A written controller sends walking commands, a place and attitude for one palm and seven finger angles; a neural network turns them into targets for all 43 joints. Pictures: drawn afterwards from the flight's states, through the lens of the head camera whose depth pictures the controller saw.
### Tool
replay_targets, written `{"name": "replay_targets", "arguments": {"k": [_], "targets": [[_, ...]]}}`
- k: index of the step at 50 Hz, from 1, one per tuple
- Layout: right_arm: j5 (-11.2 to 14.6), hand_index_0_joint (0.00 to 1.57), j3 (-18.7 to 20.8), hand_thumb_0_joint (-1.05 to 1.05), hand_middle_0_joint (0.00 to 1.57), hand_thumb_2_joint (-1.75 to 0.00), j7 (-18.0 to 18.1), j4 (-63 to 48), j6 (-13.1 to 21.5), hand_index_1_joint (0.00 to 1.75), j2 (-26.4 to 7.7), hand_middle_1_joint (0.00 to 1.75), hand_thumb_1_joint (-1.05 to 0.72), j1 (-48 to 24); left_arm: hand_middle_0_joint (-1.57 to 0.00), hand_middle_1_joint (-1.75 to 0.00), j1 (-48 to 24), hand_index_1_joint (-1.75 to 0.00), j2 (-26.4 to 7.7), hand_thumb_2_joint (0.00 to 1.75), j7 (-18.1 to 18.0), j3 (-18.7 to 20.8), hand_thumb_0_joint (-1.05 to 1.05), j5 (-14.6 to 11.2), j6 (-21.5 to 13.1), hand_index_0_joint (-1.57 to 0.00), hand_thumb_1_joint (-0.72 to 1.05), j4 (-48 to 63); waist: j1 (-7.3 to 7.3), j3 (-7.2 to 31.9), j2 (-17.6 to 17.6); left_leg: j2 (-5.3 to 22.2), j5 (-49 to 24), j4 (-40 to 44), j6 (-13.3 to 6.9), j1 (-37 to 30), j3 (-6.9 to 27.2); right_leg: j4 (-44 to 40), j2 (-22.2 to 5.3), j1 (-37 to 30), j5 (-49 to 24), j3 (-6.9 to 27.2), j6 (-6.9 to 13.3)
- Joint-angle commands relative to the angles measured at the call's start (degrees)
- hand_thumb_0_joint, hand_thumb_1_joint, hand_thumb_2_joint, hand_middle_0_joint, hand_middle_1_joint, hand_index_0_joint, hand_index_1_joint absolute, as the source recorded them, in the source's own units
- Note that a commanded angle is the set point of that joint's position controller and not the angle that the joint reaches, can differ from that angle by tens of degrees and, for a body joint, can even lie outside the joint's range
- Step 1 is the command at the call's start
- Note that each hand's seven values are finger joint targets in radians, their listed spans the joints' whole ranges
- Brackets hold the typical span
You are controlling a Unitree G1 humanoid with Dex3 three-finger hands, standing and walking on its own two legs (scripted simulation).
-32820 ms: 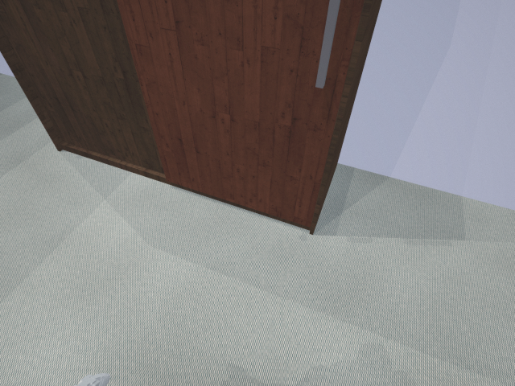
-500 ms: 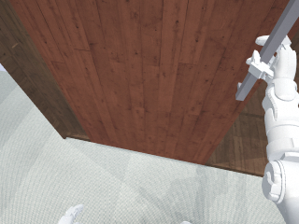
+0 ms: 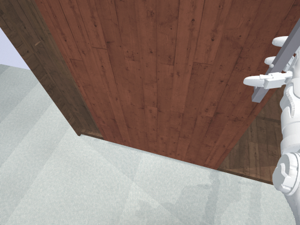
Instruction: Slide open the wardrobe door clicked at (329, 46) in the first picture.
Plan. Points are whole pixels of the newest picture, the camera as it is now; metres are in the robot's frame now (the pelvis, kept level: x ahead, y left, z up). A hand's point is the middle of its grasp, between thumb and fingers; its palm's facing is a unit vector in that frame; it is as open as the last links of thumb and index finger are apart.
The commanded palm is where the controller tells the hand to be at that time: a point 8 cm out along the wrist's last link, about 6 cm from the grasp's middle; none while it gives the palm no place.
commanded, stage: loosen the grip on the handle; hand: right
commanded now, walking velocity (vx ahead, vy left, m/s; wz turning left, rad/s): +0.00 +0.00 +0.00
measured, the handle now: (281, 53) +0.54 -0.24 +0.18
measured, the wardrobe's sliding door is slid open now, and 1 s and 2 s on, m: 0.55 0.55 0.55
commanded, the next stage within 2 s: slip the hand off the handle in 0.12 s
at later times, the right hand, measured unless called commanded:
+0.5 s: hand (279, 64) +0.50 -0.23 +0.18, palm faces +0.23 +0.97 -0.11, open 14.1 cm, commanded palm +0.46 -0.30 +0.18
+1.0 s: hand out of the picture +0.47 -0.28 +0.17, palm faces +0.21 +0.97 -0.12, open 14.7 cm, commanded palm +0.42 -0.33 +0.18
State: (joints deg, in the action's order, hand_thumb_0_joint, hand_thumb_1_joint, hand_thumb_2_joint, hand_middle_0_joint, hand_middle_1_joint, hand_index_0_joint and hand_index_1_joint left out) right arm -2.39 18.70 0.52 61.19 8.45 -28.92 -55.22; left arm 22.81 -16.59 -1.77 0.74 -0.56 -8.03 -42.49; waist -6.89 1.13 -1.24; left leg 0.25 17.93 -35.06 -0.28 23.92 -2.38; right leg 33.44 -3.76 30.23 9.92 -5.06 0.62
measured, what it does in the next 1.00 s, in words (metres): stands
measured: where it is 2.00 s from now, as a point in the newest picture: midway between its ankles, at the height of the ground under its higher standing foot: outside the picture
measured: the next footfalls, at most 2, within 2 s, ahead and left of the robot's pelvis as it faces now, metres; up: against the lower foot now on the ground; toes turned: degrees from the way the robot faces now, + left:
none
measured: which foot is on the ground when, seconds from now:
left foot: down 0.00-1.00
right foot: down 0.00-1.00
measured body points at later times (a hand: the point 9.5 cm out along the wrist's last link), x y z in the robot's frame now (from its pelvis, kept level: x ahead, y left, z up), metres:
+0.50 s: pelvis +0.02 +0.00 +0.00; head +0.06 -0.01 +0.45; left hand +0.09 +0.27 -0.10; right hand +0.48 -0.28 +0.19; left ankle +0.00 +0.12 -0.73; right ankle +0.07 -0.12 -0.73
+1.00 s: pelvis +0.03 -0.01 +0.00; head +0.07 -0.02 +0.45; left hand +0.08 +0.27 -0.11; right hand +0.45 -0.34 +0.18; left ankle +0.00 +0.12 -0.73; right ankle +0.07 -0.12 -0.73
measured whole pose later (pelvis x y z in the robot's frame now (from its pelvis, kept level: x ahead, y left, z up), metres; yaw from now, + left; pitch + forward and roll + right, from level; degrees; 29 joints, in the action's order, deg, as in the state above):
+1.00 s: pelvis +0.03 -0.01 +0.00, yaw +0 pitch +8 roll +1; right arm 5.2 22.9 -11.7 48.3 7.1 -32.1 -40.6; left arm 23.2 -16.3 -3.8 0.5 -2.2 -3.8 -39.5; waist -3.6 4.2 0.8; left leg 0.3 19.8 -32.9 0.4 20.6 -2.5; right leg 35.4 -3.6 29.0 14.0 -4.7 1.0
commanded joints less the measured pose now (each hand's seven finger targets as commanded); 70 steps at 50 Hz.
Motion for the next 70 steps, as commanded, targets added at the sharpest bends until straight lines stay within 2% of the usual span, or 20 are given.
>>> {"name": "replay_targets", "arguments": {"k": [1,3,5,10,12,15,19,22,28,29,34,39,40,49,54,58,60,64,69,70], "targets": [[2.37,0.26,2.03,0.00,0.26,-0.20,1.09,-18.53,7.11,1.17,-13.81,1.17,0.55,-30.70,-0.20,-0.30,1.48,-0.30,-8.70,0.90,-1.16,3.16,0.00,-0.16,-2.37,-0.20,0.90,5.29,1.27,24.32,5.87,-2.01,-5.44,7.07,-1.15,0.89,1.40,-2.54,1.68,-22.86,-1.01,4.32,1.75],[2.36,0.25,0.38,0.00,0.25,-0.20,0.57,-18.58,5.82,1.15,-11.56,1.15,0.55,-28.51,-0.20,-0.30,1.91,-0.30,-8.88,0.90,-0.82,3.38,0.00,-0.23,-2.33,-0.20,0.90,5.04,1.11,23.51,7.57,-2.07,-7.47,6.89,-1.06,2.33,0.94,-2.06,1.65,-24.06,-3.32,4.39,1.62],[2.36,0.25,2.52,0.00,0.25,-0.20,0.49,-19.77,4.04,1.15,-13.76,1.15,0.55,-25.47,-0.20,-0.30,2.27,-0.30,-9.12,0.90,-0.96,3.54,0.00,-0.43,-1.89,-0.20,0.90,5.35,2.12,23.42,6.44,-2.11,-10.75,6.99,-1.02,0.59,0.94,-1.69,1.69,-23.53,-6.64,4.26,1.87],[3.64,0.25,0.13,0.00,0.25,-0.20,0.90,-22.05,1.96,1.15,-9.31,1.15,0.55,-24.48,-0.20,-0.30,1.47,-0.30,-8.14,0.90,-1.06,3.19,0.00,-0.80,-1.52,-0.20,0.90,5.38,1.39,19.34,4.40,-2.31,-12.26,7.44,-0.65,1.18,0.47,-1.81,1.72,-23.27,-8.03,4.28,2.08],[3.08,0.25,4.15,0.00,0.25,-0.20,1.18,-15.37,1.65,1.15,-13.93,1.15,0.55,-22.39,-0.20,-0.30,2.68,-0.30,-8.64,0.90,-1.27,2.88,0.00,-0.53,-0.73,-0.20,0.90,4.92,1.56,15.05,-0.67,-2.00,-11.12,7.56,-0.20,0.83,0.82,-1.92,2.09,-17.72,-4.86,4.02,2.34],[1.77,0.25,6.51,0.00,0.25,-0.20,0.73,-17.45,2.62,1.15,-18.74,1.15,0.55,-23.79,-0.20,-0.30,1.84,-0.30,-8.44,0.90,-1.65,2.72,0.00,-0.54,-0.08,-0.20,0.90,5.84,2.28,19.13,0.83,-1.48,-13.22,6.78,-0.18,-1.85,1.71,-1.47,2.62,-17.90,-6.03,3.29,2.65],[2.13,0.25,6.07,0.00,0.25,-0.20,-0.95,-17.21,2.96,1.15,-18.26,1.15,0.55,-22.06,-0.20,-0.30,1.59,-0.30,-7.68,0.90,-2.00,2.42,0.00,-0.84,0.63,-0.20,0.90,7.34,2.88,19.30,1.48,-1.39,-15.47,6.21,-0.23,-2.59,1.60,-0.51,2.75,-17.96,-7.93,2.93,2.73],[2.36,0.25,9.55,0.00,0.25,-0.20,-1.65,-16.31,2.52,1.15,-22.69,1.15,0.55,-19.91,-0.20,-0.30,1.40,-0.30,-8.15,0.90,-2.20,2.46,0.00,-0.93,1.48,-0.20,0.90,7.73,3.82,20.38,1.55,-1.16,-16.51,6.18,-0.02,-4.01,2.12,-0.55,2.71,-16.93,-7.78,2.70,2.59],[2.24,0.25,9.64,0.00,0.25,-0.20,-4.18,-18.43,3.01,1.15,-24.85,1.15,0.55,-18.09,-0.20,-0.30,1.07,-0.30,-8.12,0.90,-2.66,2.46,0.00,-1.38,2.51,-0.20,0.90,8.94,3.75,20.19,4.54,-1.20,-17.35,6.25,0.03,-3.96,2.24,-0.30,2.67,-17.25,-8.33,2.31,2.62],[2.76,0.25,8.91,0.00,0.25,-0.20,-4.66,-18.71,3.24,1.15,-23.97,1.15,0.55,-17.78,-0.20,-0.30,1.27,-0.30,-8.14,0.90,-2.92,2.45,0.00,-1.37,2.57,-0.20,0.90,9.25,3.23,20.19,2.77,-1.26,-17.81,6.23,0.12,-4.39,2.05,0.04,2.76,-17.08,-8.56,2.22,2.93],[4.59,0.25,4.76,0.00,0.25,-0.20,-9.16,-18.95,4.09,1.15,-20.87,1.15,0.55,-20.46,-0.20,-0.30,2.58,-0.30,-8.74,0.90,-3.25,2.75,0.00,-1.67,2.64,-0.20,0.90,7.92,0.85,19.67,5.10,-1.91,-16.14,7.17,-0.01,-0.41,1.76,0.48,2.46,-20.49,-8.64,3.29,3.02],[7.02,0.25,2.82,0.00,0.25,-0.20,-13.02,-17.87,3.57,1.15,-19.00,1.15,0.55,-21.13,-0.20,-0.30,3.42,-0.30,-9.08,0.90,-3.83,2.66,0.00,-1.93,2.61,-0.20,0.90,6.69,0.39,19.52,8.62,-2.15,-14.00,7.58,-0.42,2.94,1.24,0.79,2.40,-23.17,-8.81,4.56,2.84],[6.91,0.25,4.85,0.00,0.25,-0.20,-13.06,-15.93,3.11,1.15,-21.59,1.15,0.55,-20.68,-0.20,-0.30,3.73,-0.30,-9.45,0.90,-3.80,2.69,0.00,-1.89,2.70,-0.20,0.90,6.05,0.85,18.70,7.60,-2.09,-12.46,7.87,-0.30,3.57,1.21,0.43,2.25,-22.00,-7.36,5.09,2.65],[9.62,0.25,7.47,0.00,0.25,-0.20,-10.49,-32.48,2.82,1.15,-18.09,1.15,0.55,-5.11,-0.20,-0.30,0.35,-0.30,-8.66,0.90,-2.71,2.86,0.00,-1.81,1.64,-0.20,0.90,10.87,5.89,24.94,7.95,-2.82,-15.66,5.40,-1.16,-0.79,-0.38,0.17,1.91,-26.47,-15.26,5.94,2.23],[9.78,0.25,12.89,0.00,0.25,-0.20,-7.64,-39.06,-0.46,1.15,-21.34,1.15,0.55,3.29,-0.20,-0.30,-2.78,-0.30,-8.29,0.90,-2.81,2.42,0.00,-2.04,1.36,-0.20,0.90,12.52,7.74,20.42,4.07,-2.64,-16.59,5.57,-0.75,-4.80,-0.23,-1.14,1.96,-21.36,-13.14,4.59,2.44],[8.92,0.25,8.59,0.00,0.25,-0.20,-7.28,-45.39,-3.52,1.15,-16.34,1.15,0.55,3.08,-0.20,-0.30,-5.30,-0.30,-7.22,0.90,-3.07,1.92,0.00,-2.32,0.99,-0.20,0.90,13.30,6.53,18.58,7.99,-2.48,-14.55,6.38,-0.62,-2.61,-0.15,-2.07,1.80,-23.24,-11.33,4.66,2.05],[9.27,0.25,9.30,0.00,0.25,-0.20,-7.46,-47.96,-4.10,1.15,-16.96,1.15,0.55,4.83,-0.20,-0.30,-6.08,-0.30,-7.04,0.90,-3.48,1.80,0.00,-2.32,0.58,-0.20,0.90,13.27,6.69,19.05,8.40,-2.55,-15.00,6.68,-0.76,-3.21,0.04,-1.88,1.74,-24.34,-11.85,4.69,2.10],[11.38,0.25,3.42,0.00,0.25,-0.20,-9.39,-49.57,-5.48,1.15,-9.45,1.15,0.55,6.63,-0.20,-0.30,-7.89,-0.30,-6.37,0.90,-4.42,1.17,0.00,-2.81,-0.27,-0.20,0.90,13.40,5.44,16.13,6.48,-2.54,-12.55,7.72,-0.71,-1.87,-0.47,-2.17,1.82,-24.95,-8.92,5.23,2.13],[12.72,0.25,3.31,0.00,0.25,-0.20,-10.18,-47.82,-8.34,1.15,-9.07,1.15,0.55,9.39,-0.20,-0.30,-9.94,-0.30,-6.52,0.90,-5.33,0.46,0.00,-3.17,-0.90,-0.20,0.90,12.81,5.83,12.67,3.27,-1.95,-9.45,9.14,-0.51,-1.67,-0.37,-3.27,2.39,-22.55,-3.93,5.40,2.09],[12.46,0.25,4.81,0.00,0.25,-0.20,-9.87,-48.55,-8.55,1.15,-11.25,1.15,0.55,8.85,-0.20,-0.30,-10.45,-0.30,-6.56,0.90,-5.41,0.45,0.00,-3.16,-0.97,-0.20,0.90,12.71,6.43,13.38,4.00,-1.71,-8.47,9.20,-0.53,-2.10,-0.21,-3.69,2.32,-22.19,-3.08,5.62,1.83]]}}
